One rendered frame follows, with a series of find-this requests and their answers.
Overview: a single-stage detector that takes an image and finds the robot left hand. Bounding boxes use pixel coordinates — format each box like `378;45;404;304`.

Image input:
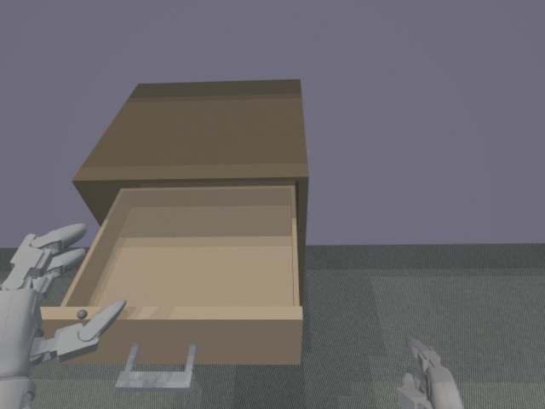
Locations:
0;223;127;378

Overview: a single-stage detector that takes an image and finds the drawer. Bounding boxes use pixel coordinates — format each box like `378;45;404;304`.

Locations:
40;186;303;365

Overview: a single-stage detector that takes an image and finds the cabinet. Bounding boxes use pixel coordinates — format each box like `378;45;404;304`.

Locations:
72;79;309;307

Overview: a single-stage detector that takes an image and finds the robot right hand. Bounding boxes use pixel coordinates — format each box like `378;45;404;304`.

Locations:
398;337;464;409

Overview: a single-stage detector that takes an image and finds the robot left forearm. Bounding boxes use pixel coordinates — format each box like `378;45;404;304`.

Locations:
0;377;37;409

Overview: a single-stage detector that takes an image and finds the handle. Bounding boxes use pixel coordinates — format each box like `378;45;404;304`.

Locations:
115;343;198;393

